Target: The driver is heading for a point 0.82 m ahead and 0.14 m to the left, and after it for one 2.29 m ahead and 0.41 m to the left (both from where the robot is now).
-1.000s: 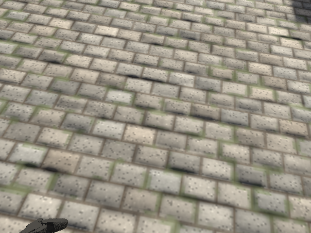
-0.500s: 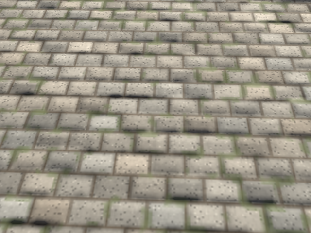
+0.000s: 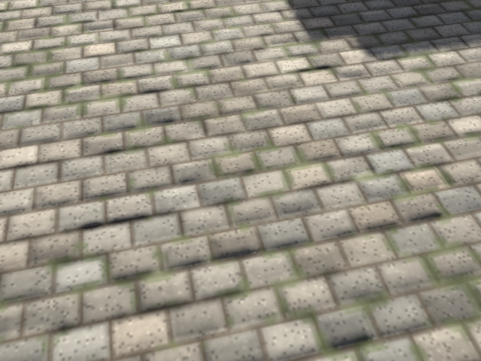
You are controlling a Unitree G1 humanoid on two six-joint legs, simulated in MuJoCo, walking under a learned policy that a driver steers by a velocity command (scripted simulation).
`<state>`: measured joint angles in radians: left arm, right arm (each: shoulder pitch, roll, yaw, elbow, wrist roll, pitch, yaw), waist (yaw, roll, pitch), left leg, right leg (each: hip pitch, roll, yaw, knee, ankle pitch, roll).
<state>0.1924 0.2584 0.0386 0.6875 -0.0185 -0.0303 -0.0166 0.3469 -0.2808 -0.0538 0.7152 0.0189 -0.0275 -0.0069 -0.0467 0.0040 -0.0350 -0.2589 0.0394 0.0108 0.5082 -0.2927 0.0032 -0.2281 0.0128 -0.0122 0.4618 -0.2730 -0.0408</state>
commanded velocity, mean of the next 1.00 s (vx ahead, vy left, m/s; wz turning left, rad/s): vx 0.47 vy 0.00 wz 0.23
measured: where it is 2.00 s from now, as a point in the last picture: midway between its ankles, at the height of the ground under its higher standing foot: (204, 269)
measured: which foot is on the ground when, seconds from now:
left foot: down 0.00-0.00, up 0.02-0.42, down 0.44-0.98, up 1.00-1.00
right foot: down 0.00-0.46, up 0.48-0.94, down 0.96-1.00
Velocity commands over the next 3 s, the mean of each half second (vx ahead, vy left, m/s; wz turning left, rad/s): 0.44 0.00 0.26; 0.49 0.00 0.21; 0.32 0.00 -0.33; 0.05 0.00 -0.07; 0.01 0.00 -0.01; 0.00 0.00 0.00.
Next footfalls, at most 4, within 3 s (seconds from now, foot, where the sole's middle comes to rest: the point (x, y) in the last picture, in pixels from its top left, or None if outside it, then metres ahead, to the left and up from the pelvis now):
0.44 left None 0.35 0.15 -0.77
0.96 right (233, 310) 0.68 0.02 -0.77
1.44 left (165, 252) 0.89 0.24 -0.77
1.74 right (243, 264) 0.83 -0.01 -0.77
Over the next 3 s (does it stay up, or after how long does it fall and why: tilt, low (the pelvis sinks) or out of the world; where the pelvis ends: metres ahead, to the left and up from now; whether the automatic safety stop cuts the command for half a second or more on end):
stays up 0.82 0.10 0.00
